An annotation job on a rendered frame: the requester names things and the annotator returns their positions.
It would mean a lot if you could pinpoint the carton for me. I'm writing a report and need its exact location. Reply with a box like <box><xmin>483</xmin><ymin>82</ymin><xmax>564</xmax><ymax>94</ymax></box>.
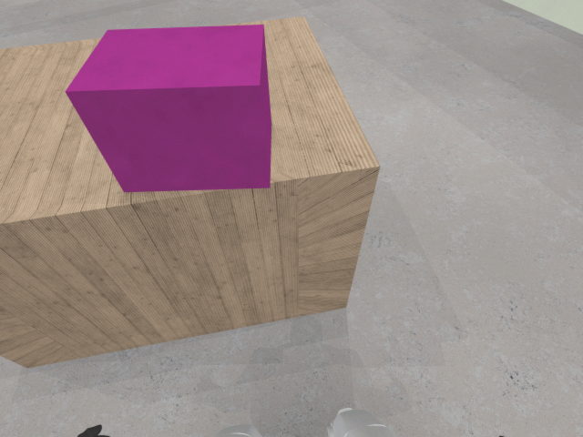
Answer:
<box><xmin>65</xmin><ymin>25</ymin><xmax>271</xmax><ymax>192</ymax></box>

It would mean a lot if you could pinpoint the robot right thigh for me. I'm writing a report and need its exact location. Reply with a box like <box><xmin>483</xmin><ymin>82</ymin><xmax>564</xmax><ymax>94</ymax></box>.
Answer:
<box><xmin>327</xmin><ymin>410</ymin><xmax>397</xmax><ymax>437</ymax></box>

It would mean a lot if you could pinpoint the pedestal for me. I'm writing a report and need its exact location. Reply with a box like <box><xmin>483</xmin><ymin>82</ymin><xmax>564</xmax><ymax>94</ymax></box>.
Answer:
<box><xmin>0</xmin><ymin>16</ymin><xmax>380</xmax><ymax>368</ymax></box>

